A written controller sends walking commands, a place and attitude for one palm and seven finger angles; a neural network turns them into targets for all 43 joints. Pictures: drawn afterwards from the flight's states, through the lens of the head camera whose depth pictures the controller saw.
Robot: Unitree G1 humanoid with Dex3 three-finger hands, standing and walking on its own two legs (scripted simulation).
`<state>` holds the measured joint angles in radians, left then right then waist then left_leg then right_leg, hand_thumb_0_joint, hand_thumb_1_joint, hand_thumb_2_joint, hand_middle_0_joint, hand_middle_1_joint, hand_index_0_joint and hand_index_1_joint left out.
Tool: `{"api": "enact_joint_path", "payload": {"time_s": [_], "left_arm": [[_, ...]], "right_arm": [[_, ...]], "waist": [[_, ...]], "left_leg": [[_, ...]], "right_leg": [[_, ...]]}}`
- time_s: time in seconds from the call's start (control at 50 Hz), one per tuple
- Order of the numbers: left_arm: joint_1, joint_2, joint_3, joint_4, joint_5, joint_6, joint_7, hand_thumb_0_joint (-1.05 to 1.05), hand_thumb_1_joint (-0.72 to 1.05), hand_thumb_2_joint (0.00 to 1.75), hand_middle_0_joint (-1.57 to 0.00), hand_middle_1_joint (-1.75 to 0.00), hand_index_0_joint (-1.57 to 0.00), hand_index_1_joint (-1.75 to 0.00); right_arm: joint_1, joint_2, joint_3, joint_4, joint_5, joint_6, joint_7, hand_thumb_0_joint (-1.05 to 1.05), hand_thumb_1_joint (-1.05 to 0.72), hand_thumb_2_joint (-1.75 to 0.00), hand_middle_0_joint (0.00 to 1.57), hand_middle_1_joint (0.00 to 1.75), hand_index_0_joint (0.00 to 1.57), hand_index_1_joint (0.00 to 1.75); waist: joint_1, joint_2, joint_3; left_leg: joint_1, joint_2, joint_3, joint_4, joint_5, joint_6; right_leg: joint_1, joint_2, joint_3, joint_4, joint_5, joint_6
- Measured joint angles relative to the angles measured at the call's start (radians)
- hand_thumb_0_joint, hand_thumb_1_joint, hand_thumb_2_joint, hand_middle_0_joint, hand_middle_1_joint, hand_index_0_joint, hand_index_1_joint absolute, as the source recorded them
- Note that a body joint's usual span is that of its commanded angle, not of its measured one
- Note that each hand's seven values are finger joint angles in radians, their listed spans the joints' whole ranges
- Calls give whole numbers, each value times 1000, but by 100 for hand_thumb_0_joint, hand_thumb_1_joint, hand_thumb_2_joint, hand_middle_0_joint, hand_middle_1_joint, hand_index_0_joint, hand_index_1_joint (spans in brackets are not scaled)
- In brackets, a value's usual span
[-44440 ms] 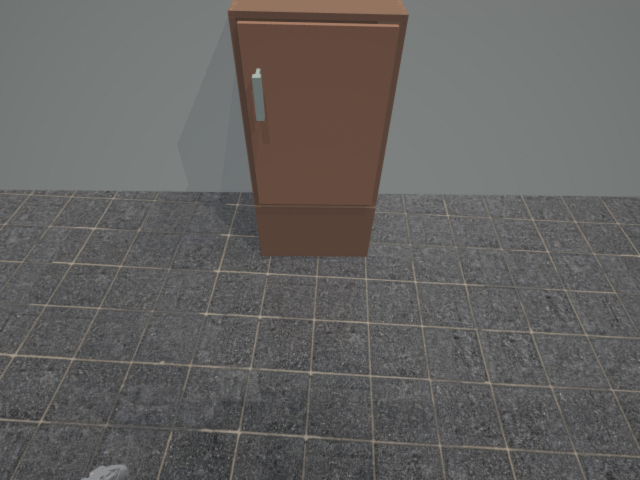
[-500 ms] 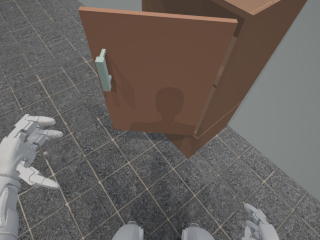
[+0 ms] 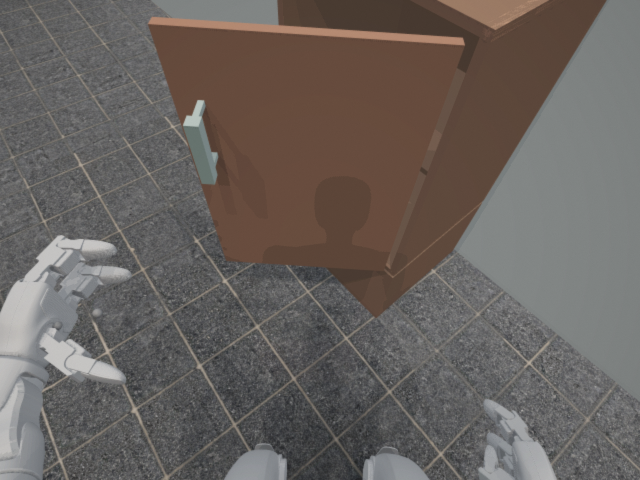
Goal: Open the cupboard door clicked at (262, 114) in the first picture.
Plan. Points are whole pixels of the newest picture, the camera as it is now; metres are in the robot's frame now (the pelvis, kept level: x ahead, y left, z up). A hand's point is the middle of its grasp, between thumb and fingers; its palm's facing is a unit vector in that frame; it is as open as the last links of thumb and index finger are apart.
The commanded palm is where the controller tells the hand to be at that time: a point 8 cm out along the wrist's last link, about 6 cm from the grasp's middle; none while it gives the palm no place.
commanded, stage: move the hooked fingers beside the handle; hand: left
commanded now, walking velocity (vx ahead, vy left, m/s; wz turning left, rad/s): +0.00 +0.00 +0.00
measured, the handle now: (204, 143) +0.58 +0.22 +0.03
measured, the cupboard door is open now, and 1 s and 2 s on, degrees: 46 46 46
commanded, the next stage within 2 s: none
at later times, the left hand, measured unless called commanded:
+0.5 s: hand (120, 252) +0.37 +0.28 +0.04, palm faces +0.00 -1.00 -0.03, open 14.0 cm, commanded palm +0.35 +0.32 +0.04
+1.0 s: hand (141, 208) +0.44 +0.27 +0.04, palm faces -0.01 -1.00 -0.01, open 14.0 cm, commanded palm +0.42 +0.32 +0.04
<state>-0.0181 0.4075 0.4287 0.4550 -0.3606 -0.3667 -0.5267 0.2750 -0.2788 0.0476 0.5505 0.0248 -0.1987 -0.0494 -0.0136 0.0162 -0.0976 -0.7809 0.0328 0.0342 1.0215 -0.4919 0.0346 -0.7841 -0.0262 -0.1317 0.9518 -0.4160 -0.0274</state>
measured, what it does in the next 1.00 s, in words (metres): stands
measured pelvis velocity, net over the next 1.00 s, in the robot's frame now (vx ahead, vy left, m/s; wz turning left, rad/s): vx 0.00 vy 0.01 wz -0.04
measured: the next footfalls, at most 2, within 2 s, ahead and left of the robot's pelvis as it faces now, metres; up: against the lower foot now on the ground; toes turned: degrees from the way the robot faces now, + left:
none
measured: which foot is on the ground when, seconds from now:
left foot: down 0.00-1.00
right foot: down 0.00-1.00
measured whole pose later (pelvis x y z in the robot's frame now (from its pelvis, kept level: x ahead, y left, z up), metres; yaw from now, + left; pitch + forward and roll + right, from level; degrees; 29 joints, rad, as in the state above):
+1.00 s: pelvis +0.00 +0.01 -0.01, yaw -2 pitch +21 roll -3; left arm -0.63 0.58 0.51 1.02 -0.20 -0.41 -0.51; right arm 0.35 -0.29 0.05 0.59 0.01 -0.03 -0.03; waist -0.11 0.00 -0.11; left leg -0.95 0.05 0.05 1.09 -0.51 0.05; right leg -0.95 -0.01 -0.11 1.00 -0.41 -0.02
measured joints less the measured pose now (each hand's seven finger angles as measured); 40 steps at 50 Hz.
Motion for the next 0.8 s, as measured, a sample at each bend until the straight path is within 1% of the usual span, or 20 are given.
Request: {"api": "enact_joint_path", "payload": {"time_s": [0.08,0.2,0.34,0.4,0.46,0.56,0.64,0.8], "left_arm": [[-17,0,-1,12,2,-3,-4,-1,-50,30,-30,-120,-30,-120],[-119,16,6,92,19,0,-7,-1,-50,30,-30,-120,-30,-120],[-240,58,23,205,42,12,-20,-1,-50,30,-30,-120,-30,-120],[-289,81,42,262,52,11,-23,-1,-50,30,-30,-120,-30,-120],[-321,101,60,302,61,8,-25,-1,-50,30,-30,-120,-30,-120],[-376,126,79,368,71,-5,-33,-1,-50,30,-30,-120,-30,-120],[-424,142,89,412,85,-15,-34,-1,-50,30,-29,-120,-30,-120],[-511,157,87,481,115,-26,-20,-1,-50,30,-29,-120,-30,-120]], "right_arm": [[-4,-2,0,2,0,-3,-4,1,-91,-90,21,30,20,30],[-13,-9,2,19,-1,0,-13,1,-91,-90,21,30,20,30],[-4,-12,1,25,1,20,-14,1,-91,-90,21,30,20,30],[6,-14,3,26,1,34,-12,1,-91,-90,21,30,20,30],[20,-17,-1,26,0,48,-6,1,-91,-90,21,30,20,30],[45,-22,-5,36,-1,71,-1,1,-91,-90,21,30,20,30],[58,-23,-9,47,-4,89,1,1,-91,-90,21,30,20,30],[70,-18,-10,54,-10,125,6,1,-91,-90,21,30,20,30]], "waist": [[3,1,-1],[3,-4,1],[-17,-9,0],[-28,-13,-1],[-39,-12,-2],[-50,-14,-3],[-59,-15,-2],[-76,-15,-7]], "left_leg": [[-5,0,-4,5,-2,-3],[-31,2,-10,25,-6,-6],[-57,9,-7,36,-8,-9],[-68,13,-3,40,-10,-9],[-80,17,1,43,-11,-9],[-101,19,6,48,-14,-6],[-120,20,7,55,-15,-3],[-144,19,12,61,-17,6]], "right_leg": [[-4,0,-3,6,-4,-2],[-28,0,-9,25,-10,-7],[-57,6,-6,35,-9,-11],[-71,10,-1,39,-8,-11],[-84,14,3,40,-7,-11],[-107,17,8,43,-5,-9],[-125,17,9,46,-3,-6],[-147,17,15,45,2,2]]}}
